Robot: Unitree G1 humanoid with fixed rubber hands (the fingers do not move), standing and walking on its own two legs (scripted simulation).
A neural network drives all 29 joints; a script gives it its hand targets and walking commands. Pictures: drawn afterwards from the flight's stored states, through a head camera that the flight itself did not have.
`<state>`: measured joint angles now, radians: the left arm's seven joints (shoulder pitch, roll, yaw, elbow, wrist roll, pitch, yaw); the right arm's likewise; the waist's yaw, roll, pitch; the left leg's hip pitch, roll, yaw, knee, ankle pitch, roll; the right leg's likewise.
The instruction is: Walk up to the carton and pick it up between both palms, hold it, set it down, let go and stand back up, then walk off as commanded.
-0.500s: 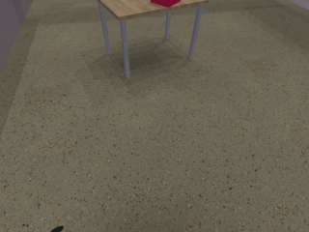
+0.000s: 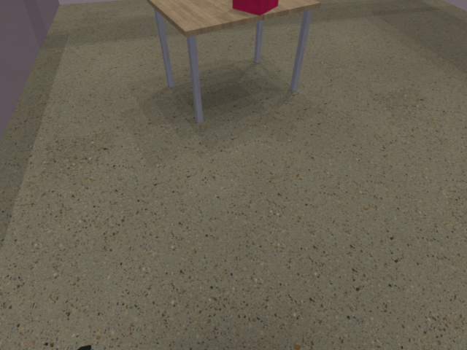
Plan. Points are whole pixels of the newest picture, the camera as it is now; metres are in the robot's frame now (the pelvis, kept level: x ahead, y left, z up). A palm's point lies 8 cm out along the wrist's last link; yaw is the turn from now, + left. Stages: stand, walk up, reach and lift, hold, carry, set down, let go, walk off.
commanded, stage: walk up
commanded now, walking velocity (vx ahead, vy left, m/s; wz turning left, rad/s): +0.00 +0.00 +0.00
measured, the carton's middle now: out of the picture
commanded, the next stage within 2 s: none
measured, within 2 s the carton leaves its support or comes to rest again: neither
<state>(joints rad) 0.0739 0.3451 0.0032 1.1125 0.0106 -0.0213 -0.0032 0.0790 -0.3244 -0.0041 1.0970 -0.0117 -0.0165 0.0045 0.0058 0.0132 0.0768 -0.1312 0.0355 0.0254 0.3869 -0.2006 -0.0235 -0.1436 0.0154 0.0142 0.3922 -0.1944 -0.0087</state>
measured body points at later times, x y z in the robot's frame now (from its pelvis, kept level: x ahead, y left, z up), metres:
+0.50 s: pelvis +0.06 -0.05 -0.02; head +0.06 -0.05 +0.43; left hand +0.12 +0.31 -0.11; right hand +0.14 -0.39 -0.13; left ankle +0.01 +0.13 -0.73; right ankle +0.04 -0.12 -0.75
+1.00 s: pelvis +0.31 -0.08 -0.03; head +0.35 -0.08 +0.41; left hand +0.29 +0.22 -0.15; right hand +0.51 -0.36 -0.14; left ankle +0.29 +0.05 -0.74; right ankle +0.23 -0.22 -0.62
